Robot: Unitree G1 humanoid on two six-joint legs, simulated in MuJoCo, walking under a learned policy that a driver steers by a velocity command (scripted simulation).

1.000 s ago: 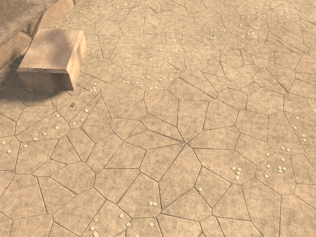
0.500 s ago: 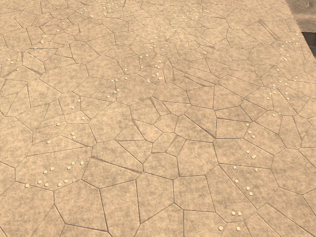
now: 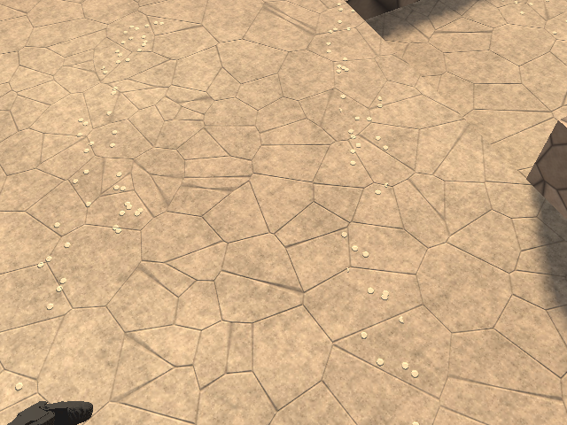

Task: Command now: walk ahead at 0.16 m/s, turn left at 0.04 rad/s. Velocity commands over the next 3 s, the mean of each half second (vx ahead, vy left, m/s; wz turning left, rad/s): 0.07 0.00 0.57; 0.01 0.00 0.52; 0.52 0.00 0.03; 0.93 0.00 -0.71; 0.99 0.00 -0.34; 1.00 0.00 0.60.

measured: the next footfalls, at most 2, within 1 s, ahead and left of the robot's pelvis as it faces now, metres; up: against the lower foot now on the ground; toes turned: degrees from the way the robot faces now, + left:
right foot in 0.10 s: +0.15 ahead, -0.11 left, +0.00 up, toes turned +6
left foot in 0.46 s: +0.08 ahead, +0.15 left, +0.00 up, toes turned +25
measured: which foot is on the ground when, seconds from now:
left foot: down 0.00-0.12, up 0.14-0.44, down 0.46-1.00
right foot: up 0.00-0.08, down 0.10-0.46, up 0.48-0.92, down 0.94-1.00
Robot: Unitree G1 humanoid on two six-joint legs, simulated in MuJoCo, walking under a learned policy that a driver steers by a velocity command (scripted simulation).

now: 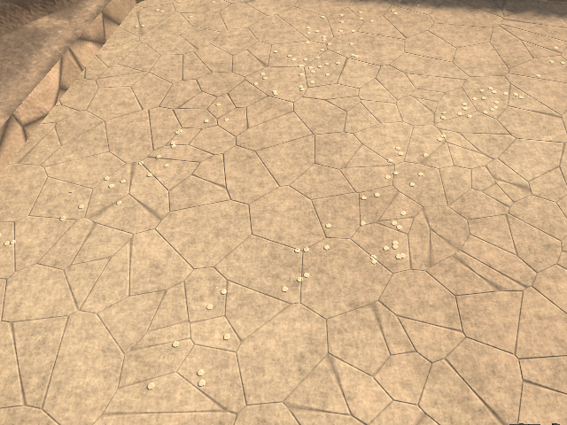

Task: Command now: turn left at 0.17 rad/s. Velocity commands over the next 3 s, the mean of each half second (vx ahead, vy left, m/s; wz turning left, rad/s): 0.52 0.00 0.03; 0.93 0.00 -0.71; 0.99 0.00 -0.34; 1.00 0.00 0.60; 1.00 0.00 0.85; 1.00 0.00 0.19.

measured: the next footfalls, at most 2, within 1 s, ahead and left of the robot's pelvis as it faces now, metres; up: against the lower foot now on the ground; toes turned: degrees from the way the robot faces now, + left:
right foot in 0.68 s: +0.45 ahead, -0.10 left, +0.00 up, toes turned -11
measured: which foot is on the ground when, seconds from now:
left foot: down 0.00-0.66, up 0.68-1.00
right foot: down 0.00-0.24, up 0.26-0.66, down 0.68-1.00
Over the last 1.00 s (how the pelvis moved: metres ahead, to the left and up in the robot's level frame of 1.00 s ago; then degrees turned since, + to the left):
0.09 0.04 -0.01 37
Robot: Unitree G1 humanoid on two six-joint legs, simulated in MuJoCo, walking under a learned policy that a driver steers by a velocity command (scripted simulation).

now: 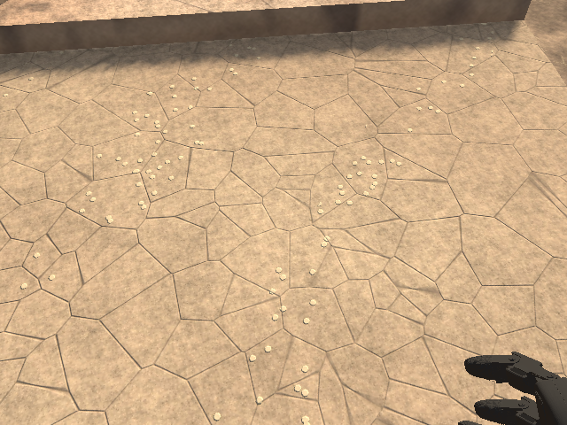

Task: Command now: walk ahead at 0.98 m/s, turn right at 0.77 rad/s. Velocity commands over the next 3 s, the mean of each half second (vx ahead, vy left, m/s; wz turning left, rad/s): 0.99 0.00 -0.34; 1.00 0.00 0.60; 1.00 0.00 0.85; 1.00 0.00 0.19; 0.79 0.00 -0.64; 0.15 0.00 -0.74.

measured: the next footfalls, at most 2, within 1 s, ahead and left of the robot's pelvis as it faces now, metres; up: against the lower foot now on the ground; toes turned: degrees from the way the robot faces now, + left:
left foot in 0.12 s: +0.35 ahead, +0.13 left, +0.00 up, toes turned -7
right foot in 0.56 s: +0.74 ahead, -0.16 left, +0.00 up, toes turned -10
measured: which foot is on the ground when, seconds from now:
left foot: up 0.00-0.10, down 0.12-0.56, up 0.58-1.00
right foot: down 0.00-0.14, up 0.16-0.54, down 0.56-1.00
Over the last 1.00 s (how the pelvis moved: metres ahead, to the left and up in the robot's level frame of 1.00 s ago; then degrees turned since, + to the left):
0.56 -0.11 0.00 -23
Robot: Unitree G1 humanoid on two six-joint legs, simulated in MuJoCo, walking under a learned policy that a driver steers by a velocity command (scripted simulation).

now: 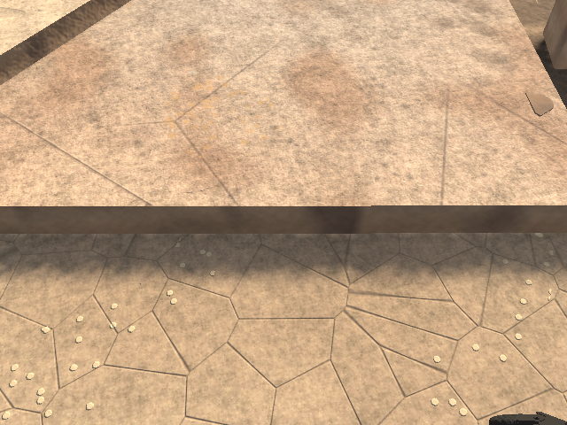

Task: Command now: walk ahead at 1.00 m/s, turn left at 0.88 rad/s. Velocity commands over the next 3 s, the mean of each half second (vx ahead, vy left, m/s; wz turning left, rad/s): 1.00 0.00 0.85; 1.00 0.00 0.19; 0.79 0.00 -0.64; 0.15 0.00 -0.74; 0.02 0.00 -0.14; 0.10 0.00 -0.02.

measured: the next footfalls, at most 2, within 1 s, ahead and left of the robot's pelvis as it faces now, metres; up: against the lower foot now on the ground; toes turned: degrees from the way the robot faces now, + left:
left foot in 0.02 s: +0.20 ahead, +0.01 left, +0.00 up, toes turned +6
right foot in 0.42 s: +0.63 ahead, -0.09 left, +0.00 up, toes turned +26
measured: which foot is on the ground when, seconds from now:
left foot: up 0.00-0.00, down 0.02-0.42, up 0.44-0.84, down 0.86-1.00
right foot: down 0.00-0.02, up 0.04-0.40, down 0.42-0.86, up 0.88-1.00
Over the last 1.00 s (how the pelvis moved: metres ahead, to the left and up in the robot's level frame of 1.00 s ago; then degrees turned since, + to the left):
0.98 -0.07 -0.03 10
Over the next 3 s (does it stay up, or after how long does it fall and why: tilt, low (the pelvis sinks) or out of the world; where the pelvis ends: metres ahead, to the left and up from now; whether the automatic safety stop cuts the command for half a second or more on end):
stays up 1.48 0.43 0.15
